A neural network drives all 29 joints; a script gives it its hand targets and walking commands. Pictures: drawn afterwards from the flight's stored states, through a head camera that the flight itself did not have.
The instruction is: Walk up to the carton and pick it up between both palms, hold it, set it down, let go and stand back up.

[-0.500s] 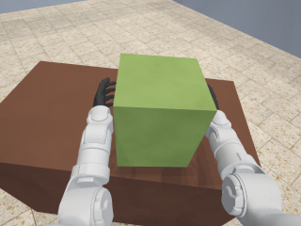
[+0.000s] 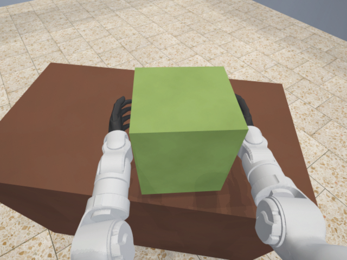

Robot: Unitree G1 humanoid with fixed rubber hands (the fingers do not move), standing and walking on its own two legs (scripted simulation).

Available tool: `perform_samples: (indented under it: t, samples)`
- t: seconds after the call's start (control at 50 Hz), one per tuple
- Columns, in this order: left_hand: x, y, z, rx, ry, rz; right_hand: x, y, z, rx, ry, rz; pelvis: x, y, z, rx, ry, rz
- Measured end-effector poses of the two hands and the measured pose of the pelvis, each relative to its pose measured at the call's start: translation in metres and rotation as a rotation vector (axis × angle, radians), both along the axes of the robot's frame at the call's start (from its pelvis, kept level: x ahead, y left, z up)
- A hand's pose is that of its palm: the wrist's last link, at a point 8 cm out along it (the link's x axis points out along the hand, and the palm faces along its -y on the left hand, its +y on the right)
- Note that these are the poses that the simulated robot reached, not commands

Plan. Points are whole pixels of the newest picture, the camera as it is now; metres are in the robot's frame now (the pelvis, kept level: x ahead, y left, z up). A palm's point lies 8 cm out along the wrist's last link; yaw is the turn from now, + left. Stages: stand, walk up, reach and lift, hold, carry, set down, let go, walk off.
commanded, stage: set down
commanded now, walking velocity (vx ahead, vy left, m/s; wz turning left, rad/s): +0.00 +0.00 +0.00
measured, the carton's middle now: (180, 133) +0.40 +0.05 +0.06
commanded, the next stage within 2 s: none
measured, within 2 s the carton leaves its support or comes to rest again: rests again in 0.48 s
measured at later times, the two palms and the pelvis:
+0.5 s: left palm (123, 134) +0.37 +0.19 +0.06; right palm (243, 131) +0.43 -0.10 +0.06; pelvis +0.00 +0.00 +0.00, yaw -1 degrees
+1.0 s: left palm (122, 138) +0.37 +0.20 +0.05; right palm (243, 133) +0.42 -0.10 +0.06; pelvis +0.00 +0.01 +0.00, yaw -1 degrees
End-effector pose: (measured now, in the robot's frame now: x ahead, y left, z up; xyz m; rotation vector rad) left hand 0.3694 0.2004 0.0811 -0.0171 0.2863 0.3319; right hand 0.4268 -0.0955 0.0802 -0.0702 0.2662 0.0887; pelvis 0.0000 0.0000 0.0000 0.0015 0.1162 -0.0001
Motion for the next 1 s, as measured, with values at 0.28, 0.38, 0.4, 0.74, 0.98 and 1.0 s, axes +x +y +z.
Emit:
perform_samples:
  t: [0.28,0.38,0.4,0.74,0.98,1.0]
  samples:
    - [0.007,-0.008,-0.014,0.025,0.027,-0.024,0.000,-0.010,-0.022,-0.002,0.021,-0.013,0.002,0.004,0.000,-0.004,0.041,-0.017]
    - [0.006,-0.009,-0.016,0.028,0.017,-0.018,0.000,-0.010,-0.023,0.006,0.011,-0.008,0.001,0.004,-0.001,-0.004,0.051,-0.022]
    - [0.005,-0.008,-0.016,0.030,0.017,-0.017,0.001,-0.010,-0.023,0.005,0.011,-0.007,0.001,0.004,-0.001,-0.003,0.052,-0.022]
    - [-0.003,-0.005,-0.027,0.008,-0.004,0.002,-0.002,-0.006,-0.024,-0.002,-0.008,0.008,-0.003,0.001,-0.001,-0.001,0.063,-0.012]
    - [-0.004,-0.005,-0.028,0.009,-0.012,-0.002,-0.004,-0.006,-0.025,0.007,-0.016,0.004,-0.002,0.005,-0.001,0.000,0.056,-0.017]
    - [-0.004,-0.005,-0.029,0.009,-0.014,-0.002,-0.004,-0.007,-0.025,0.005,-0.018,0.004,-0.002,0.005,-0.001,0.000,0.054,-0.017]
